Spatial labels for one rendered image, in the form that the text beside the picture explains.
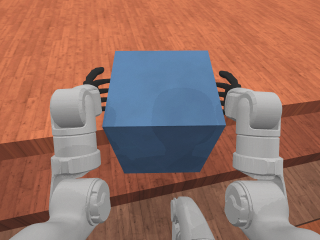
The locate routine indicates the right robot thigh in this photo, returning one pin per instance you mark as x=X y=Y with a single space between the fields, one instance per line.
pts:
x=192 y=223

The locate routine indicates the right robot forearm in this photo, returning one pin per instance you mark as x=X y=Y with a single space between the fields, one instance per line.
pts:
x=258 y=127

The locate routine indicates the left robot forearm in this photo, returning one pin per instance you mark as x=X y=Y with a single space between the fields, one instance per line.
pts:
x=73 y=113

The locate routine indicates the carton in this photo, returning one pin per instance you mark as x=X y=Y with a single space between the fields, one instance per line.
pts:
x=163 y=112

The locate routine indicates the robot left upper arm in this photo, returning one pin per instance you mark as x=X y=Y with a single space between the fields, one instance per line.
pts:
x=77 y=206

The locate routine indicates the robot right hand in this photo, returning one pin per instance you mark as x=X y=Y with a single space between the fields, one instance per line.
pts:
x=234 y=84

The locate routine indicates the robot left hand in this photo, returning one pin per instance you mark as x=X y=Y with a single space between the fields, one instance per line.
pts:
x=89 y=81

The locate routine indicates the robot right upper arm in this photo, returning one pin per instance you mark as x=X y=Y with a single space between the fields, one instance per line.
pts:
x=259 y=208

